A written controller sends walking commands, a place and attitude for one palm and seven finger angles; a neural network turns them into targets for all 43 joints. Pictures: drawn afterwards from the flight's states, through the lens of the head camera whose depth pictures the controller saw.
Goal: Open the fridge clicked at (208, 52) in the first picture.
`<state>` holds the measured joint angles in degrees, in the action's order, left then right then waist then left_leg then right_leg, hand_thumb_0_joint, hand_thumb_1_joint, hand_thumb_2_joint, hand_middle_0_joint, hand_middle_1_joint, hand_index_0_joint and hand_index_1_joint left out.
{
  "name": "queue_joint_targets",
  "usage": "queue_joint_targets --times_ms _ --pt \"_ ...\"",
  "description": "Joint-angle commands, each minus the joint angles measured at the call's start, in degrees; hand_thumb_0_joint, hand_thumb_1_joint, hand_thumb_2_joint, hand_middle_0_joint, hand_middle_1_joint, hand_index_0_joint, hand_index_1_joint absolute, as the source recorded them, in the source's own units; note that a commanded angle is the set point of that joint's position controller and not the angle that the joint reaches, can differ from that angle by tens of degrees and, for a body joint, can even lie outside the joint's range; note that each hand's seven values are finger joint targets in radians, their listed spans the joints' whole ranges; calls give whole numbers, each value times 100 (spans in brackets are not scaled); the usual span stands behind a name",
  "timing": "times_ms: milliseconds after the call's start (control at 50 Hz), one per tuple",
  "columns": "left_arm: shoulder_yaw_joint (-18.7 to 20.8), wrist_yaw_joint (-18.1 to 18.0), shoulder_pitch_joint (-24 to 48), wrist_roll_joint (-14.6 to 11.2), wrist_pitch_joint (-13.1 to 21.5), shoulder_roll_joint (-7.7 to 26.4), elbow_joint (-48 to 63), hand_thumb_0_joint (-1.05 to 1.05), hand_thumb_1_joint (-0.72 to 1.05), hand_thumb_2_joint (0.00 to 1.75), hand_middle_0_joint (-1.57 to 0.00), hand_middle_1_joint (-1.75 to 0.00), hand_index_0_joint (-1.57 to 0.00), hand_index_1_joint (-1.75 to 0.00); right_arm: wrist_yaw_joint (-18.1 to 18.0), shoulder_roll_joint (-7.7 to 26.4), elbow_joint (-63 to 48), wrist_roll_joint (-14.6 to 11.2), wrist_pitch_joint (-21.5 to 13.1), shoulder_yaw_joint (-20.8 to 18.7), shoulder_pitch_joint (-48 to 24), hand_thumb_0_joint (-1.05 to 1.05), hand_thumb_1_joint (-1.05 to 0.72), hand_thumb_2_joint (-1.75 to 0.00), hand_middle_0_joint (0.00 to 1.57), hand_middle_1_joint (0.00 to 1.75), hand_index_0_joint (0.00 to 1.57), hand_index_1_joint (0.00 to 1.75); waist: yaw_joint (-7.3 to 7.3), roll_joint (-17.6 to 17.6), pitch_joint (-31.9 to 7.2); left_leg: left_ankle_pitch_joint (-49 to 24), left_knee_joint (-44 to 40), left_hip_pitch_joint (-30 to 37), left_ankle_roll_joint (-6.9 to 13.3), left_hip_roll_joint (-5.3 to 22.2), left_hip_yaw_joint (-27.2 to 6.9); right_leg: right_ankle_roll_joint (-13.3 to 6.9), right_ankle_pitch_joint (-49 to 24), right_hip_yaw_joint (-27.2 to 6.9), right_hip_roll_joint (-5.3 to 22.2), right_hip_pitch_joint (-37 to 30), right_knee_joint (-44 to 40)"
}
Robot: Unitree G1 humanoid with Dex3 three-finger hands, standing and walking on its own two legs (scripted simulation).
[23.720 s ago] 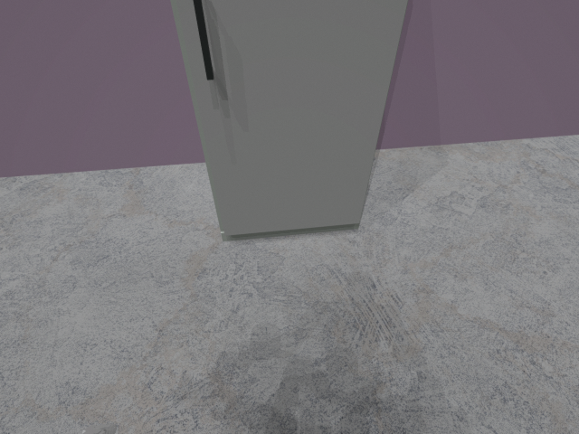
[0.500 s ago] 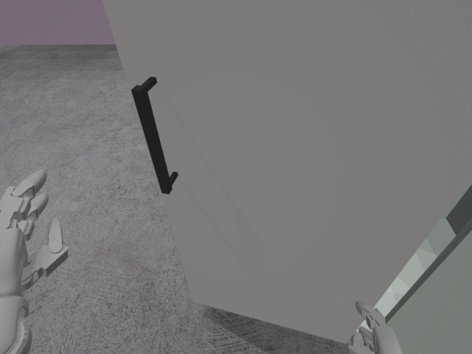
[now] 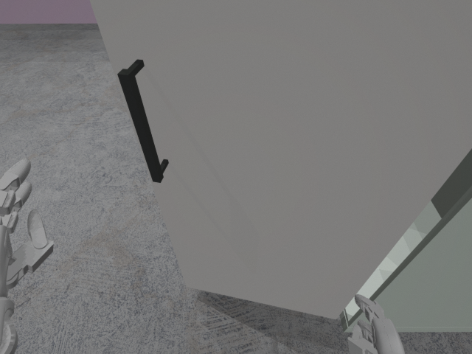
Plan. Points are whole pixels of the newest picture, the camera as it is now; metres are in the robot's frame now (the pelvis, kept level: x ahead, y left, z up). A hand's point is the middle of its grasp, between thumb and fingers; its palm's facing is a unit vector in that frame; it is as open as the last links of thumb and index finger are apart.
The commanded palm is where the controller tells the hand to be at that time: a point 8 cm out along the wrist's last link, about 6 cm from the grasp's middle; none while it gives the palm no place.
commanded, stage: step back with the hand held close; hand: left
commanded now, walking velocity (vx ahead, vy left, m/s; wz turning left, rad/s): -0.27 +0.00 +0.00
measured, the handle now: (149, 128) +0.45 +0.21 +0.15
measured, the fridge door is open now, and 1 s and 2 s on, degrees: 78 78 78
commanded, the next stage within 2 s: stop stepping back and stand still in 1.32 s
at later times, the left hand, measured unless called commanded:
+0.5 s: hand out of the picture +0.11 +0.31 +0.15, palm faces +0.50 -0.74 -0.45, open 7.4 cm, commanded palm +0.05 +0.34 +0.17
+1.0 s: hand out of the picture +0.01 +0.30 +0.17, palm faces +0.52 -0.71 -0.48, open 7.4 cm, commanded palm -0.06 +0.33 +0.17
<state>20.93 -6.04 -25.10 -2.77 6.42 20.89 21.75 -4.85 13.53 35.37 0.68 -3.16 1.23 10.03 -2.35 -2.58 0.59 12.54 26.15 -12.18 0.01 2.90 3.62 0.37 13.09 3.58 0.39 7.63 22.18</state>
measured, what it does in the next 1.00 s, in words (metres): walks backwards: right foot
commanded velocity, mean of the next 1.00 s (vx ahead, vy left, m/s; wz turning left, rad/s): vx -0.32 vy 0.00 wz -0.04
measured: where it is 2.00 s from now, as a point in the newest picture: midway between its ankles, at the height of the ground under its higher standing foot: outside the picture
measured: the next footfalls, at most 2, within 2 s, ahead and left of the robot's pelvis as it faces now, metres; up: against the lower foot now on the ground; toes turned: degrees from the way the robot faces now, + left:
right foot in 0.98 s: -0.07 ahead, -0.11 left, +0.00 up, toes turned +11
left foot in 1.18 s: -0.13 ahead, +0.15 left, +0.00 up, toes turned +8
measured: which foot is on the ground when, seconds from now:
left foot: down 0.00-1.00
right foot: down 0.00-0.86, up 0.88-0.96, down 0.98-1.00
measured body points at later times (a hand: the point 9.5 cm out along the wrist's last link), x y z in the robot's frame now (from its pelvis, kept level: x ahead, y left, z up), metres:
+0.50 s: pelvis -0.08 +0.03 -0.02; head -0.06 +0.05 +0.43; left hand +0.08 +0.35 +0.17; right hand +0.10 -0.18 -0.10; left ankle +0.02 +0.12 -0.74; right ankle -0.03 -0.12 -0.74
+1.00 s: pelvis -0.16 +0.01 -0.03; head -0.15 +0.04 +0.42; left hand -0.02 +0.34 +0.19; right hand +0.03 -0.21 -0.10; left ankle +0.01 +0.13 -0.74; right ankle -0.11 -0.11 -0.74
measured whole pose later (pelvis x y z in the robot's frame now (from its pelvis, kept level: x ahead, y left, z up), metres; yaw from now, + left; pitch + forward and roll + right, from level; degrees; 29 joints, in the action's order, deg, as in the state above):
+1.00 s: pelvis -0.16 +0.01 -0.03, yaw +8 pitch -1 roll -3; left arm 27.2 -7.2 -27.1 -1.2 16.2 26.1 30.0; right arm -4.6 12.2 34.5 0.4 -8.9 -1.2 12.9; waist 1.0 -0.8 2.4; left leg 8.5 35.4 -32.9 2.2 3.4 4.2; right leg -0.8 19.1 -1.4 -3.9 19.9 38.3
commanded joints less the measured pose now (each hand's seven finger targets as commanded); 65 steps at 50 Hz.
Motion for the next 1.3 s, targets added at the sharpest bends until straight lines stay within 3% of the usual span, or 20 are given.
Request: queue_joint_targets --times_ms 0,120,240,320,460,700,780,860,920,940,980,1000,1060,1120,1160,1180,1200,1220,1240,1280 --pt "796 -165 -258 -28 400 1230 1509 0 90 90 -20 -30 -20 -30 -104 562 -1175 -27 -78 -312 -522 0 -90 -90 20 30 20 30 46 78 -1167 -2176 49 656 207 103 -130 45 -2671 -396 493 198 83" --pt "961 -246 -377 -68 468 1356 1647 0 90 90 -20 -30 -20 -30 -150 605 -1361 -77 30 -328 -492 0 -90 -90 20 30 20 30 58 -3 -987 -1751 -170 86 227 243 -355 65 -1937 -410 297 263 293" --pt "1018 -299 -177 77 696 1217 1678 0 90 90 -20 -30 -20 -30 -162 756 -1407 -91 -194 -353 -457 0 -90 -90 20 30 20 30 48 -749 -530 1553 -1176 -1944 532 634 -953 98 -527 -284 -78 -579 1151" --pt "1067 -293 -112 176 860 1160 1648 0 90 90 -20 -30 -20 -30 -135 768 -1334 -107 -419 -387 -352 0 -90 -90 20 30 20 30 61 -696 -442 2691 -1267 -2681 630 734 -1209 77 -183 -337 -153 -731 1499" --pt "1004 -304 373 218 1063 1211 1854 0 90 90 -20 -30 -20 -30 -148 723 -1084 -21 -742 -395 -281 0 -90 -90 20 30 20 30 136 -275 -430 2554 -749 -1794 400 381 -1061 -85 808 -763 -5 457 614" --pt "999 -334 276 183 1197 1257 1602 0 90 90 -20 -30 -20 -30 -109 599 -940 -17 -806 -367 -224 0 -90 -90 20 30 20 30 153 251 -472 1768 -59 -1307 231 112 -777 -214 705 -1231 271 1223 152" --pt "1106 -345 153 194 1246 1300 1699 0 90 90 -20 -30 -20 -30 -120 641 -988 -22 -796 -396 -230 0 -90 -90 20 30 20 30 157 -195 -542 2181 -380 -1725 320 261 -975 -147 693 -1057 93 929 542" --pt "1443 -314 75 236 1293 1478 1933 0 90 90 -20 -30 -20 -30 -115 711 -1089 -14 -855 -494 -387 0 -90 -90 20 30 20 30 16 -1248 -826 3027 -1572 -3127 691 1149 -1758 -1 350 -361 -556 -641 2460" --pt "1494 -261 -375 73 1328 1464 2058 0 90 90 -20 -30 -20 -30 -16 643 -1068 -46 -928 -565 -354 0 -90 -90 20 30 20 30 17 -815 -934 2221 -822 -2107 454 1019 -1101 -219 928 -563 -351 127 1599" --pt "1470 -258 -552 -5 1304 1484 1942 0 90 90 -20 -30 -20 -30 -1 577 -1032 -49 -893 -556 -364 0 -90 -90 20 30 20 30 68 -529 -742 2144 -287 -1774 219 719 -792 -457 1367 -1149 -34 795 826" --pt "1158 -330 -398 20 1236 1440 1795 0 90 90 -20 -30 -20 -30 56 324 -803 -83 -791 -525 -170 0 -90 -90 20 30 20 30 149 1286 -656 1161 2457 -504 -316 -229 -59 -1128 1208 -3488 1747 2675 -1024" --pt "1079 -387 -104 58 1093 1522 1839 0 90 90 -20 -30 -20 -30 89 397 -701 -32 -718 -550 -330 0 -90 -90 20 30 20 30 44 1593 -579 1379 3599 -864 -277 -275 -408 -1329 -16 -3570 2058 2541 -1020" --pt "792 -369 751 222 936 1412 1936 0 90 90 -20 -30 -20 -30 -12 272 -694 67 -672 -348 -433 0 -90 -90 20 30 20 30 208 1445 -285 1377 2502 -932 -150 -143 -346 -869 -2561 -2342 1432 1862 -158" --pt "720 -397 937 215 899 1367 1708 0 90 90 -20 -30 -20 -30 -180 486 -573 -6 -630 -341 -256 0 -90 -90 20 30 20 30 269 378 -496 117 -252 -152 -49 -147 -116 -283 -2614 -1666 687 1477 812" --pt "963 -412 963 266 1042 1513 2143 0 90 90 -20 -30 -20 -30 -214 726 -857 -28 -711 -503 -453 0 -90 -90 20 30 20 30 96 -1536 -917 -1626 -852 -672 657 1696 -1495 194 439 -818 -266 1114 2645" --pt "936 -335 325 124 1094 1241 1599 0 90 90 -20 -30 -20 -30 -114 571 -746 -90 -779 -555 -273 0 -90 -90 20 30 20 30 80 -1147 -1416 -894 -989 -624 812 1842 -1066 140 1291 -824 -478 1002 3661" --pt "1079 -299 362 75 1087 1352 2022 0 90 90 -20 -30 -20 -30 -48 708 -888 -41 -884 -628 -358 0 -90 -90 20 30 20 30 167 -1438 -1269 -318 -1181 -1247 1078 2100 -1726 184 1461 -804 -546 988 4406" --pt "1107 -285 298 27 1049 1315 2207 0 90 90 -20 -30 -20 -30 10 697 -789 60 -913 -651 -283 0 -90 -90 20 30 20 30 218 -1039 -902 -479 -1165 -1425 1173 2128 -1760 157 1432 -939 -467 1186 4610" --pt "978 -280 189 12 1016 1175 2281 0 90 90 -20 -30 -20 -30 67 648 -735 26 -913 -660 -315 0 -90 -90 20 30 20 30 165 -647 -838 -792 -977 -1084 1132 1977 -1402 145 1384 -826 -391 1401 4422" --pt "876 -291 -20 2 982 1070 2435 0 90 90 -20 -30 -20 -30 153 619 -751 -26 -911 -638 -369 0 -90 -90 20 30 20 30 118 -846 -969 -826 -955 -692 916 1751 -1003 148 1485 -459 -369 1335 3736"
